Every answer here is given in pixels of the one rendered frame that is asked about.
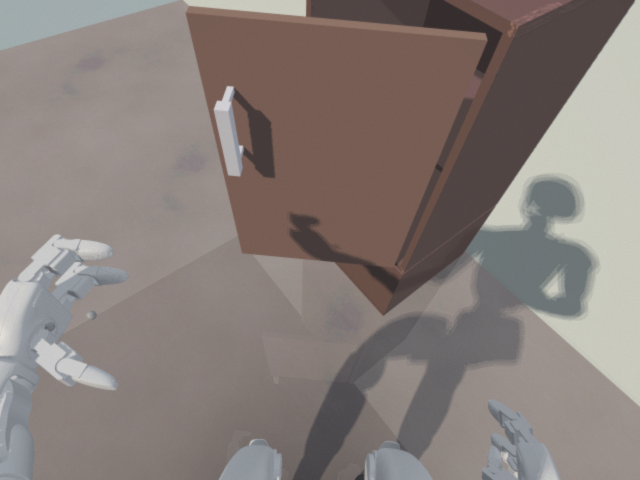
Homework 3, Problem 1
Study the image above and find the cupboard door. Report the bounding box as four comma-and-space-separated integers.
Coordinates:
186, 6, 488, 268

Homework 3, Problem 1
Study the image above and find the left robot hand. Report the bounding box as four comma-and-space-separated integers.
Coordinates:
0, 234, 129, 390

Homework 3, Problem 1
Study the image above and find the handle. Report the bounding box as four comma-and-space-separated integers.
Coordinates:
214, 86, 244, 176

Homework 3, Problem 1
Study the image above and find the right robot shin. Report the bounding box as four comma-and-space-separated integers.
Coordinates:
377, 441, 400, 452

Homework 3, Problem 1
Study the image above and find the robot shin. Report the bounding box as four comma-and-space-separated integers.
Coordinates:
249, 439, 269, 447
377, 441, 400, 452

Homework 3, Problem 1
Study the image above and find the left robot shin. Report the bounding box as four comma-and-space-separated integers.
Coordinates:
249, 439, 269, 447

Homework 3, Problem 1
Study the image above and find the right robot hand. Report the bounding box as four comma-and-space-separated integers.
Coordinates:
482, 399, 561, 480

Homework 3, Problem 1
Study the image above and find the left robot forearm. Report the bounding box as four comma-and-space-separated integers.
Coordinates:
0, 357, 40, 480

